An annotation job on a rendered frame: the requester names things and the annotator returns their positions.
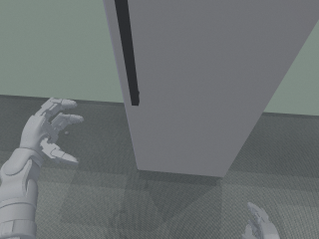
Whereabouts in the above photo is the right robot hand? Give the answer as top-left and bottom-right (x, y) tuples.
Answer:
(241, 202), (280, 239)

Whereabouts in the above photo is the handle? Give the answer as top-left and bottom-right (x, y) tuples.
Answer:
(115, 0), (140, 106)

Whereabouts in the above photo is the left robot hand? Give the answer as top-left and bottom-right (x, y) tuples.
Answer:
(19, 97), (84, 165)

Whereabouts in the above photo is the left robot forearm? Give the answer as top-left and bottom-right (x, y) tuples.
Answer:
(0, 147), (44, 239)

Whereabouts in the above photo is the fridge door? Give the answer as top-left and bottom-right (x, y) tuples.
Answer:
(105, 0), (319, 177)

